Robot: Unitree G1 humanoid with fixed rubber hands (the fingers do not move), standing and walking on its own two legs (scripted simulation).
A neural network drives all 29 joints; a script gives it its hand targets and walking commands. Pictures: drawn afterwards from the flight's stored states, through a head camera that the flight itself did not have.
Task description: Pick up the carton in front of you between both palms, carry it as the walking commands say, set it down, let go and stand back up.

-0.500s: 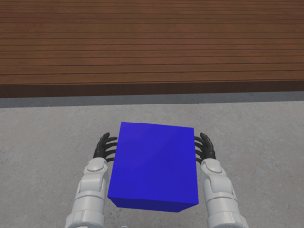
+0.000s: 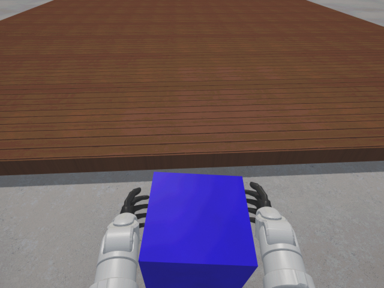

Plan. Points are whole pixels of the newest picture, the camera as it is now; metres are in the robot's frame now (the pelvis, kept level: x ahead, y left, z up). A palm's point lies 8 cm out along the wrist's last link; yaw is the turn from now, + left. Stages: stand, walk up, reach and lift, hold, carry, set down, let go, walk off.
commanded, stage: reach and lift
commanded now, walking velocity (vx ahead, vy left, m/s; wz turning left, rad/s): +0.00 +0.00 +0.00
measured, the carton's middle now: (194, 238) +0.29 +0.01 -0.06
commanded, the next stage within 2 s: hold in 0.86 s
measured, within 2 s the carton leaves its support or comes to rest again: neither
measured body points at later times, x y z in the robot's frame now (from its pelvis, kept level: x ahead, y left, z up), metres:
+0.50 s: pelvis +0.01 +0.01 +0.01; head -0.02 +0.01 +0.45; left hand +0.32 +0.16 +0.03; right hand +0.32 -0.15 +0.03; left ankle +0.03 +0.13 -0.74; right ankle +0.01 -0.12 -0.74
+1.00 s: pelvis +0.01 +0.00 +0.01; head -0.04 +0.01 +0.46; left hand +0.31 +0.15 +0.05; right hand +0.32 -0.15 +0.06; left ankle +0.03 +0.13 -0.74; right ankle +0.01 -0.12 -0.74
